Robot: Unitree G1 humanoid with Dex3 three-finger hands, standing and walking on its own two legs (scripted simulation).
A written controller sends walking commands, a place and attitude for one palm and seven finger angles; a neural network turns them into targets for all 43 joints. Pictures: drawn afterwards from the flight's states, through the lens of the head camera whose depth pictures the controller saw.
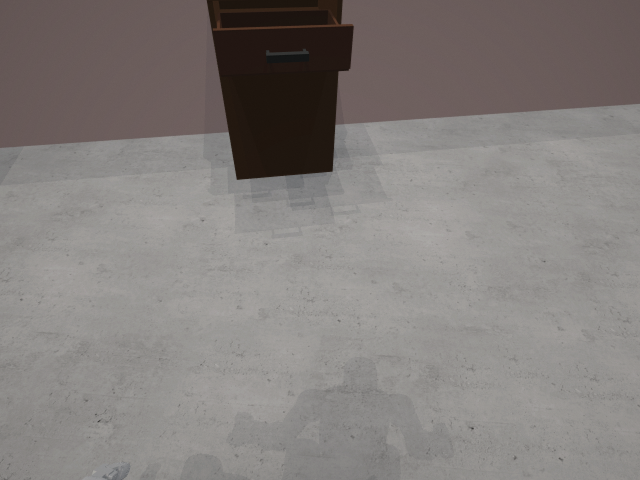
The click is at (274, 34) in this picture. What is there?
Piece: drawer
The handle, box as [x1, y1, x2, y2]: [266, 49, 308, 62]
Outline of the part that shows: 308,52 305,49 303,49 302,51 271,53 268,50 266,50 266,60 267,62 308,61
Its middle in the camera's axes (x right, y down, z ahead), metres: -0.11 -0.60 +1.27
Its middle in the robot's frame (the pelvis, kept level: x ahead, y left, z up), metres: +1.34 +0.18 -0.03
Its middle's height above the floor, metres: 0.74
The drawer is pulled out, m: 0.29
